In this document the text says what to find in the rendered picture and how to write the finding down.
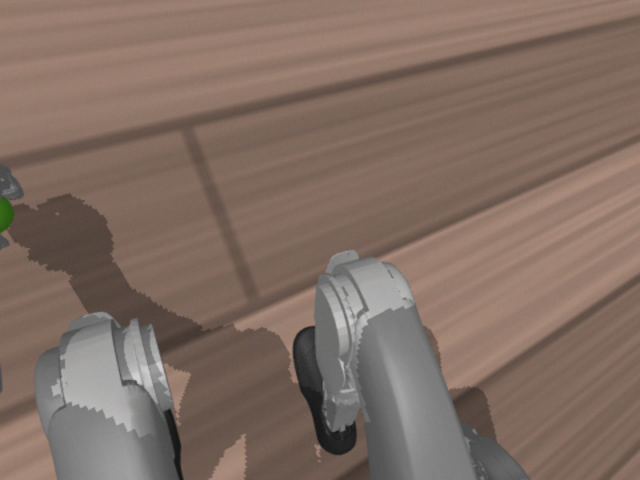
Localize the left robot foot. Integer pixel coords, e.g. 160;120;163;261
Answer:
164;409;183;480

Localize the right robot hand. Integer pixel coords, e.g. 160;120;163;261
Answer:
459;421;531;480

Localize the left robot hand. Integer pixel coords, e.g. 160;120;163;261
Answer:
0;164;24;250

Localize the ball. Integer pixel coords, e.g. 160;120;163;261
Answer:
0;196;14;233

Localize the right robot foot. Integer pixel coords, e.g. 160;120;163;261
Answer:
293;326;357;455

